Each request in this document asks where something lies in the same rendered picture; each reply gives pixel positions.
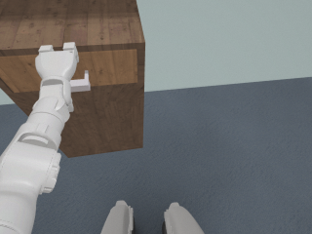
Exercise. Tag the left robot upper arm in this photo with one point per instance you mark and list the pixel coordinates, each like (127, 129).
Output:
(29, 170)

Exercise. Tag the drawer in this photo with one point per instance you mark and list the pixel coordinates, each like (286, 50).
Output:
(105, 68)

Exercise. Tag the robot shin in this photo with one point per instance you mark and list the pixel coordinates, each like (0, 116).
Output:
(122, 202)
(174, 204)

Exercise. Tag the cabinet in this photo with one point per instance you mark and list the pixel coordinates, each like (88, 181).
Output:
(107, 118)

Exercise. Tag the robot left forearm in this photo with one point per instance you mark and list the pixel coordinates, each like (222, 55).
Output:
(47, 119)

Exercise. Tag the handle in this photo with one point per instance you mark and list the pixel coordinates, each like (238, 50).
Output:
(80, 85)

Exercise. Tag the left robot hand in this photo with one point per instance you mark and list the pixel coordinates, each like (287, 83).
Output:
(58, 63)

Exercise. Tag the robot right shin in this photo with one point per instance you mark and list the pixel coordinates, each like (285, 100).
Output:
(174, 204)

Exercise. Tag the robot left shin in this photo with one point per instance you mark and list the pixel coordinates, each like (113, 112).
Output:
(122, 202)

